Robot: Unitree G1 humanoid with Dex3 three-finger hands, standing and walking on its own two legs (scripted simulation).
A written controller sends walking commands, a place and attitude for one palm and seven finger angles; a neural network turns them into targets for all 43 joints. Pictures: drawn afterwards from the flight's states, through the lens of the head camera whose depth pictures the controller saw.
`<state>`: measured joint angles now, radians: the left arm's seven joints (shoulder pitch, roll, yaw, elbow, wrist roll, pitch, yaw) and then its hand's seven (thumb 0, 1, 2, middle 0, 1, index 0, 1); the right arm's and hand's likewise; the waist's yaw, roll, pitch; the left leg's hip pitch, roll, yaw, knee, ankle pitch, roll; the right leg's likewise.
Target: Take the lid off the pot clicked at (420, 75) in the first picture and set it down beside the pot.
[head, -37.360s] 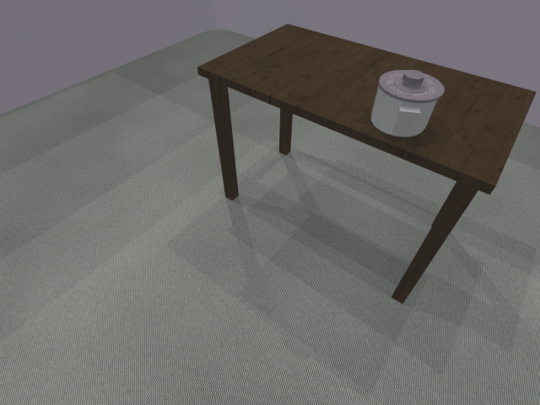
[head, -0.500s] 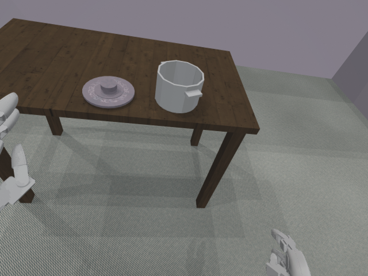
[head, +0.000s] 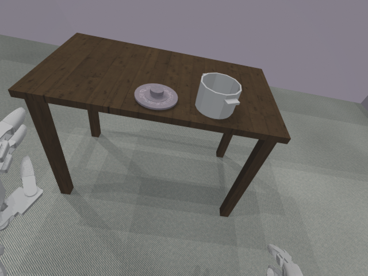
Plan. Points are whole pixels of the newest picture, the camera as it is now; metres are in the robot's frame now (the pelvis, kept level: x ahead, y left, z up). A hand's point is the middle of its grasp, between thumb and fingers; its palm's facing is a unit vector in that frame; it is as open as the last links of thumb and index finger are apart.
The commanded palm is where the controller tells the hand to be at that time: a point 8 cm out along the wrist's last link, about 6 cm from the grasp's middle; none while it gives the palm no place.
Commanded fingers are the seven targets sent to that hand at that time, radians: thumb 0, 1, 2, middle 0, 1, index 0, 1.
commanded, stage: stop stepping back and stand still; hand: left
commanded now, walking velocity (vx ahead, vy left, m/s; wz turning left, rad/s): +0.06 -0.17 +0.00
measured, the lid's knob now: (156, 90) +0.76 +0.18 -0.01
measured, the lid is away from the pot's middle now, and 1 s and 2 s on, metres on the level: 0.24 0.24 0.24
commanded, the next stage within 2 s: let the arm hang, fingers relaxed in 1.28 s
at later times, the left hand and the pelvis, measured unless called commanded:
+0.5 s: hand out of the picture +0.11 +0.13 -0.17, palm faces -0.04 -1.00 -0.05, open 7.3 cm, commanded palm none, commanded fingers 0.00 0.90 0.90 -0.20 -0.30 -0.20 -0.30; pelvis +0.02 -0.02 +0.01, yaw +3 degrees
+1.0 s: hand (117, 273) +0.17 +0.15 -0.15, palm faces +0.09 -0.97 -0.22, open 7.3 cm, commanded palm none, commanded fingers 0.00 0.90 0.90 -0.20 -0.30 -0.20 -0.30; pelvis +0.11 -0.03 +0.02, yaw +5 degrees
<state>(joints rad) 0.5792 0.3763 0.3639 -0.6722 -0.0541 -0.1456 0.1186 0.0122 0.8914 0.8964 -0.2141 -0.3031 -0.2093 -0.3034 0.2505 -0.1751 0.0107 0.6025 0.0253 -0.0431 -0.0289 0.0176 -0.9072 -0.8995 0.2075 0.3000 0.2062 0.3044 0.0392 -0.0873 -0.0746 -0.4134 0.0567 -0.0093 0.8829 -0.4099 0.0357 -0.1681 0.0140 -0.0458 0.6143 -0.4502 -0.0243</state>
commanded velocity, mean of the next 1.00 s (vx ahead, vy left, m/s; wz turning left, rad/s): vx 0.01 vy -0.05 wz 0.00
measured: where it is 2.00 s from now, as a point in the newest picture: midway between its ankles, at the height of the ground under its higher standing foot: outside the picture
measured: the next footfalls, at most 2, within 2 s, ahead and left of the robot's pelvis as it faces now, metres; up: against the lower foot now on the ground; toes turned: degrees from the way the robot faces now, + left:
left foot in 0.02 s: +0.05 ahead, +0.07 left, +0.00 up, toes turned +7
right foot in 0.50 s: +0.12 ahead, -0.17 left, +0.00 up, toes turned +5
